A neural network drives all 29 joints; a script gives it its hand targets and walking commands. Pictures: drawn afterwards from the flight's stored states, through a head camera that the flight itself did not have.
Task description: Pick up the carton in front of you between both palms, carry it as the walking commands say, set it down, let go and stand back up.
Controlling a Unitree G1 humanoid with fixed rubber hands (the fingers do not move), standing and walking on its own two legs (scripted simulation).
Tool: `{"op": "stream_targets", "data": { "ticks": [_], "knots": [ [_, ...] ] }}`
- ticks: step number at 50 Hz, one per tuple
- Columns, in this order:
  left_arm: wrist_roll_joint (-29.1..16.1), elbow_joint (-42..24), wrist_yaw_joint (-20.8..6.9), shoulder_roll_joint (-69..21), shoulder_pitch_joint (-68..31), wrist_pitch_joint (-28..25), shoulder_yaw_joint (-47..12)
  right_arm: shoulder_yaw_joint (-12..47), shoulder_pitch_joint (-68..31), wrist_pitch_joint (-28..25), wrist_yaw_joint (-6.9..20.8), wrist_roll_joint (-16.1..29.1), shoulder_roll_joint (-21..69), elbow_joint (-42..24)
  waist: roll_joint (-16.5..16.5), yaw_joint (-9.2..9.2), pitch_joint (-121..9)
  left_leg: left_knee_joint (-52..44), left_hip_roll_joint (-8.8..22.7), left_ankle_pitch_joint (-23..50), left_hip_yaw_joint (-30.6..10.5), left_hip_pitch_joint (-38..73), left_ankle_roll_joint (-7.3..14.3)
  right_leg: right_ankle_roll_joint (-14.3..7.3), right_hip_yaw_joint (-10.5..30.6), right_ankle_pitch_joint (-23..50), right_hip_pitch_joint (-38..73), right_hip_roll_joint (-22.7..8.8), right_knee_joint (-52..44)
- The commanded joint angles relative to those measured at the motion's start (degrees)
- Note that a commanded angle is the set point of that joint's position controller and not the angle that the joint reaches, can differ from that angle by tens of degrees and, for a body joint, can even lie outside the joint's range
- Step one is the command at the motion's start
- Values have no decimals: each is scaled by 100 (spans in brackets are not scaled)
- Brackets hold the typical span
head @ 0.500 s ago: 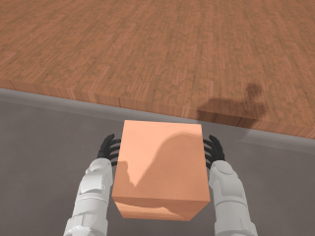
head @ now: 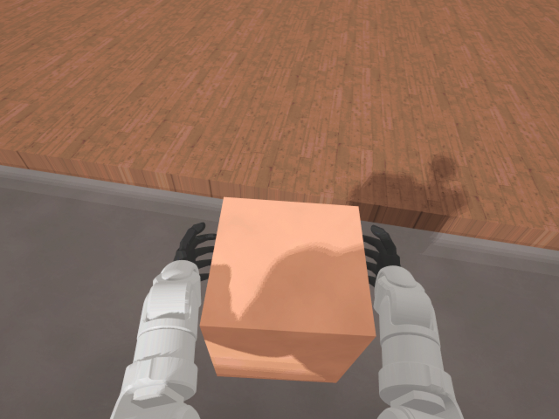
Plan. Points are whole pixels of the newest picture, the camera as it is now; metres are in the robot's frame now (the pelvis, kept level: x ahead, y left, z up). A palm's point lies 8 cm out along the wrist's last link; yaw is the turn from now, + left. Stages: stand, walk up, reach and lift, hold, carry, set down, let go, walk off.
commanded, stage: reach and lift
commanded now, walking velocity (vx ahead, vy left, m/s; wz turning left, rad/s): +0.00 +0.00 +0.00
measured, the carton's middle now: (283, 296) +0.31 +0.00 -0.04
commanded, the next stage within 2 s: hold in 0.62 s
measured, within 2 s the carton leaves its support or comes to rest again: neither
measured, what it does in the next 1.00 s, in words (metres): stands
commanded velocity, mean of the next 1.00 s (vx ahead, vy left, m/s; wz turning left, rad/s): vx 0.00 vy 0.00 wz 0.00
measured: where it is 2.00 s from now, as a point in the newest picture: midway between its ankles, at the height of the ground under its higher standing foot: outside the picture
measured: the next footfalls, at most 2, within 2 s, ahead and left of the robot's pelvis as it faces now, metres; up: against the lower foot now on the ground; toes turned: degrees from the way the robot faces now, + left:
left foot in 1.88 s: +0.18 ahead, +0.10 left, +0.00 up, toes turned +8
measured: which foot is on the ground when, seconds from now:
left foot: down 0.00-1.00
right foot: down 0.00-1.00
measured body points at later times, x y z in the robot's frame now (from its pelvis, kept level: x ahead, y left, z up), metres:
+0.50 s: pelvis +0.03 +0.00 +0.01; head +0.00 +0.00 +0.46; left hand +0.32 +0.15 +0.03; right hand +0.33 -0.15 +0.04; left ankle +0.04 +0.12 -0.74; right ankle +0.03 -0.13 -0.74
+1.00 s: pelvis +0.01 +0.00 +0.01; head -0.03 +0.00 +0.45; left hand +0.31 +0.15 +0.05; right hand +0.31 -0.16 +0.05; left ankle +0.04 +0.12 -0.74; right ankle +0.03 -0.13 -0.74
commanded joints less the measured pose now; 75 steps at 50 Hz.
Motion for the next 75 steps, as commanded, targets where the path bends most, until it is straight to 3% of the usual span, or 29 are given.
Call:
{"op": "stream_targets", "data": {
  "ticks": [1,9,10,11,15,17,18,20,24,25,28,29,35,38,40,43,44,47,48,49,54,55,58,60,62,71,72,74,75],
  "knots": [
    [-1279,19,-1277,-5402,-2894,-71,-3155,3234,-2643,72,1399,1139,5324,252,109,-5,-1777,-621,-275,659,-180,991,-14,-129,-5,454,164,378,-658],
    [-1420,-540,-1238,-5394,-2367,16,-3465,3567,-2197,164,1319,1235,5201,-391,85,29,-1864,-664,-295,1480,-230,1180,-68,-108,-7,1163,461,346,-778],
    [-1472,-584,-1231,-5395,-2227,52,-3481,3488,-2018,209,1304,1187,5118,-380,63,-85,-1795,-701,-294,1588,-260,1225,-81,-119,-4,1207,449,383,-817],
    [-1440,-681,-1224,-5285,-2246,53,-3437,3494,-1983,217,1300,1223,5133,-397,80,30,-1776,-703,-317,1627,-251,1187,-75,-108,23,1310,558,343,-835],
    [-1489,-794,-1209,-5256,-2068,88,-3525,3508,-1713,263,1266,1274,5168,-514,113,-45,-1668,-747,-311,1639,-248,1278,-70,-110,16,1291,497,359,-873],
    [-1555,-1018,-1219,-5138,-2016,98,-3650,3672,-1673,313,1233,1405,5299,-643,57,66,-1681,-719,-344,1699,-222,1285,-35,-50,57,1459,618,357,-873],
    [-1570,-1058,-1216,-5202,-2022,115,-3643,3669,-1676,312,1234,1394,5223,-796,120,-36,-1768,-756,-360,1790,-199,1276,-60,-63,50,1627,696,362,-890],
    [-1600,-1204,-1209,-5196,-2032,132,-3718,3672,-1638,355,1213,1393,5217,-772,-68,-14,-1827,-744,-339,1887,-245,1298,-32,-44,64,1735,822,373,-881],
    [-1683,-1332,-1199,-5133,-1920,195,-3812,3828,-1387,441,1152,1439,5199,-990,64,-59,-1723,-739,-392,1816,-216,1317,-44,-49,124,1847,784,311,-895],
    [-1617,-1453,-1191,-5003,-2071,186,-3745,3809,-1613,450,1155,1491,5226,-964,13,74,-1718,-737,-368,1638,-201,1267,-6,-32,118,1736,792,303,-886],
    [-1578,-1389,-1186,-4981,-1994,255,-3712,3694,-1512,493,1153,1418,5166,-944,-10,9,-1361,-812,-383,1361,-188,1039,-3,-53,114,1482,742,317,-934],
    [-1508,-1343,-1183,-4917,-2081,265,-3651,3623,-1713,513,1145,1418,5123,-852,-102,100,-1388,-812,-387,1295,-157,1176,29,-22,83,1288,608,329,-964],
    [-1894,-1832,-1193,-4993,-2158,469,-4200,4162,-1704,715,1094,1727,5227,-1424,-46,-25,-1777,-788,-376,1476,-215,1298,16,-10,134,1579,956,288,-939],
    [-1816,-1915,-1153,-4837,-1982,633,-4030,4062,-1542,909,1053,1643,4998,-1473,2,-45,-1521,-894,-365,1262,-215,1232,13,-23,122,1419,924,286,-1023],
    [-1630,-1681,-1121,-4692,-1922,701,-3814,3862,-1565,962,1061,1537,4914,-1299,46,39,-1159,-976,-339,755,-185,1089,50,-46,75,864,786,273,-1065],
    [-1601,-1538,-1139,-4691,-2361,670,-3778,3611,-1854,903,1110,1409,4835,-1073,39,-101,-885,-1013,-332,236,-136,914,25,-107,2,257,629,299,-1115],
    [-1536,-1290,-1142,-4829,-2494,653,-3578,3546,-2160,878,1131,1405,4790,-1023,119,-16,-887,-967,-342,124,-102,871,35,-118,-5,95,525,281,-1089],
    [-1618,-1412,-1198,-4969,-2776,595,-3713,3692,-2400,817,1207,1498,5056,-1031,70,-4,-1217,-943,-339,90,-104,943,49,-103,-13,89,539,283,-1033],
    [-1720,-1409,-1210,-5061,-2757,590,-3812,3735,-2292,817,1232,1557,5035,-1018,103,-117,-1190,-890,-334,166,-128,1021,39,-128,17,118,414,274,-1017],
    [-1664,-1369,-1207,-5089,-2850,597,-3791,3765,-2546,803,1245,1539,5091,-1034,54,32,-1248,-947,-311,105,-139,970,57,-107,-21,94,468,298,-995],
    [-1602,-1088,-1243,-5087,-2976,587,-3630,3595,-2652,777,1285,1421,5081,-834,-36,-31,-1329,-936,-266,-127,-155,1072,49,-122,-36,-167,382,295,-979],
    [-1562,-981,-1244,-5114,-2898,590,-3585,3590,-2707,792,1296,1443,5042,-691,5,71,-1226,-922,-276,-20,-142,998,40,-138,-27,-141,330,305,-985],
    [-1623,-1006,-1198,-5211,-2938,610,-3704,3599,-2607,745,1303,1409,4984,-758,120,-97,-1385,-886,-272,295,-175,1235,-24,-164,-32,146,384,321,-952],
    [-1632,-1196,-1175,-5148,-2658,607,-3742,3612,-2329,774,1287,1396,5008,-777,108,11,-1439,-912,-289,598,-218,1274,-30,-135,-36,413,511,355,-942],
    [-1665,-1259,-1131,-5161,-2643,625,-3791,3656,-2131,789,1234,1436,4949,-846,224,-75,-1588,-849,-294,989,-196,1423,-89,-127,26,760,652,310,-971],
    [-1711,-1537,-1082,-4964,-2079,669,-3783,3832,-1773,846,1174,1508,4857,-1293,51,-42,-1493,-925,-325,1497,-215,1382,-55,-63,48,1403,798,340,-1010],
    [-1832,-1698,-1098,-5128,-2261,706,-4077,4107,-1983,904,1171,1681,4902,-1589,78,26,-1721,-598,801,473,22,575,83,-126,-139,354,294,-705,-562],
    [-2076,-2083,-1080,-5263,-2576,814,-4354,4303,-2189,1031,1155,1945,5047,-1856,260,1,-1498,-971,714,-2684,-382,164,160,-193,-44,-2474,-457,-407,-592],
    [-2233,-2387,-1065,-5314,-2736,895,-4600,4455,-2266,1114,1112,2065,5114,-1976,660,-28,-1340,-1168,794,-2992,-516,-79,189,-141,-379,-2239,-559,-234,-213]
  ]
}}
